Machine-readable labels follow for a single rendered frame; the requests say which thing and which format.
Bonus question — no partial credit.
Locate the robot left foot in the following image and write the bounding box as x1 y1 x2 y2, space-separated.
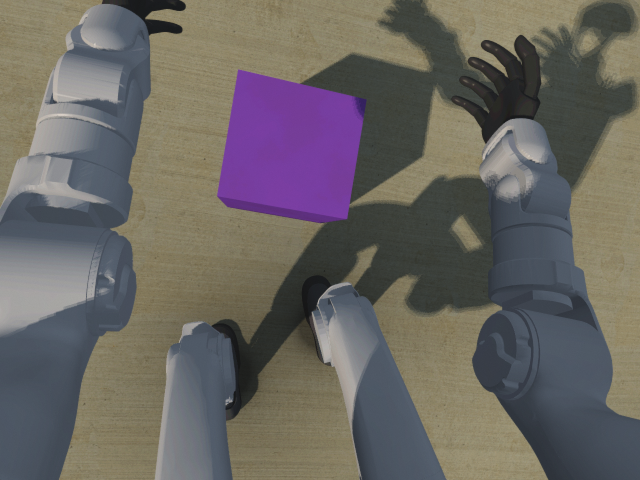
212 323 241 421

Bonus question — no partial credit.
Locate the robot left forearm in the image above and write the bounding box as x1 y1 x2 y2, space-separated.
0 4 151 229

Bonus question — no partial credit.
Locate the carton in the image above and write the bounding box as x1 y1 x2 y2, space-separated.
217 69 367 223

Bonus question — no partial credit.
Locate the robot right hand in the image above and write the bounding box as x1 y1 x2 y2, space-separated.
451 35 541 144

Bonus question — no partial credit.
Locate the robot left upper arm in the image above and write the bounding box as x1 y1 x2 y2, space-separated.
0 220 137 480

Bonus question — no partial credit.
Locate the robot left hand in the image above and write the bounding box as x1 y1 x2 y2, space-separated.
102 0 186 35

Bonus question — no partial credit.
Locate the robot right upper arm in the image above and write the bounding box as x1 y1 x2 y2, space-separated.
472 308 640 480

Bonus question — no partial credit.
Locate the robot right forearm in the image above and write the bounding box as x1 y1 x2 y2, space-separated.
479 118 613 392

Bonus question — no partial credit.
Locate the robot right foot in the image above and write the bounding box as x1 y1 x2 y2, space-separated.
302 275 331 366

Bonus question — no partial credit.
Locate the robot foot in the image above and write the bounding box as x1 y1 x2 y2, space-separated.
212 323 241 421
302 275 331 366

